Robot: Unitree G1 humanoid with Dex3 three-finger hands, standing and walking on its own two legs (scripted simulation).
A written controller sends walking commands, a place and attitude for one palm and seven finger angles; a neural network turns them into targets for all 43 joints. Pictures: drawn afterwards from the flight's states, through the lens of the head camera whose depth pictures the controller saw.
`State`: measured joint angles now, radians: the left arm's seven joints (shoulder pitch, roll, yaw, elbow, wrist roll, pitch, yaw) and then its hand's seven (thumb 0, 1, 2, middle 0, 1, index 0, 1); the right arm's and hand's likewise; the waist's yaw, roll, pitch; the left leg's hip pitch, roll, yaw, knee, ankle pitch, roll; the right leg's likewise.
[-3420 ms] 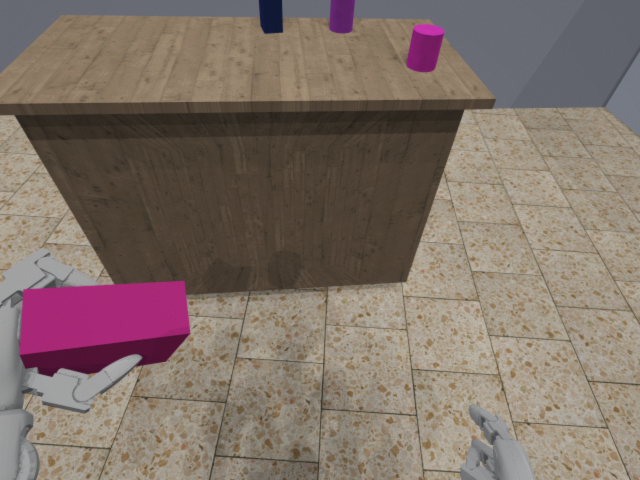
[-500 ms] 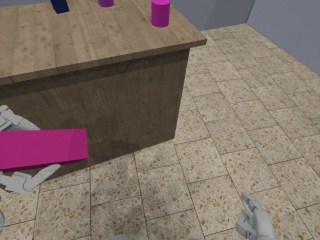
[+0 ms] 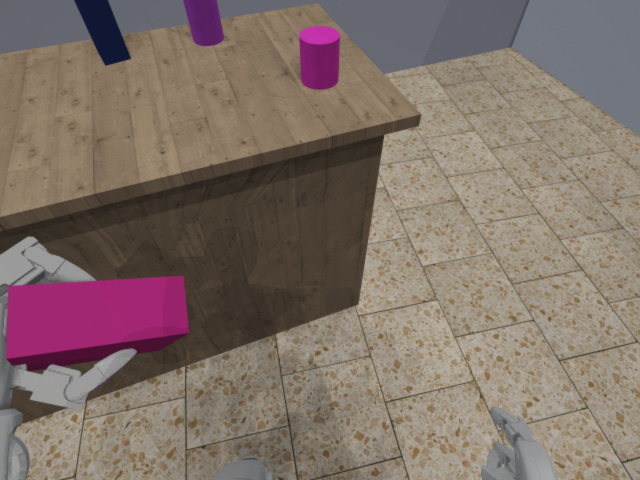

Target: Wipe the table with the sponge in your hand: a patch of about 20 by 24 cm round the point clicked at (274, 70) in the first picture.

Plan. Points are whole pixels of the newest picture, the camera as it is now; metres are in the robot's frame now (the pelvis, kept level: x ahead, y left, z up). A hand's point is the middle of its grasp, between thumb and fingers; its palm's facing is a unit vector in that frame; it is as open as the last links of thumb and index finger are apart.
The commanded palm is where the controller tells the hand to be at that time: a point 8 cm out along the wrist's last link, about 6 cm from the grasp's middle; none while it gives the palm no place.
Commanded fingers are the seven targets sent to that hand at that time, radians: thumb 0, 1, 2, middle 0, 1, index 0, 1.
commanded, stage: take the last steps up to it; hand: left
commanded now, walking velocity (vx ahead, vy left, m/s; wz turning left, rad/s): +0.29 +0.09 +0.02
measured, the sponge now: (125, 322) +0.23 +0.19 +0.15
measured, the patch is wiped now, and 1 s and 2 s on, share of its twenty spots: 0.00 0.00 0.00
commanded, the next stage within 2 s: come to a stop and stand still in 0.76 s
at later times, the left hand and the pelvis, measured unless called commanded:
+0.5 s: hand (103, 241) +0.31 +0.23 +0.17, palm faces +0.45 -0.77 -0.44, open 9.4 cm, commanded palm +0.25 +0.27 +0.17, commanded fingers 0.00 0.10 1.30 -1.20 -1.60 -1.20 -1.60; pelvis +0.10 -0.01 -0.01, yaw +1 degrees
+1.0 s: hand (136, 188) +0.38 +0.23 +0.17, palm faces +0.42 -0.78 -0.47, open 9.4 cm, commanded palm +0.33 +0.27 +0.17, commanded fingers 0.00 0.10 1.30 -1.20 -1.60 -1.20 -1.60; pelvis +0.17 -0.01 -0.01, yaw +1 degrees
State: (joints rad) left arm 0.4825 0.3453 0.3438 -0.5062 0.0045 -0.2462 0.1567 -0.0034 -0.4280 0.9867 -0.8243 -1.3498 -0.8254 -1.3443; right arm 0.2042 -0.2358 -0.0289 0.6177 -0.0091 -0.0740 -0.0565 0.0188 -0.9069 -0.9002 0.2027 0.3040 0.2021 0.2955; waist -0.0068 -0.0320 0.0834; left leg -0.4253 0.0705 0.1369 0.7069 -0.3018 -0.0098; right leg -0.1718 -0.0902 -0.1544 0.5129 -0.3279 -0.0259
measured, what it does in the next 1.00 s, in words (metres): walks ahead: left foot, then right foot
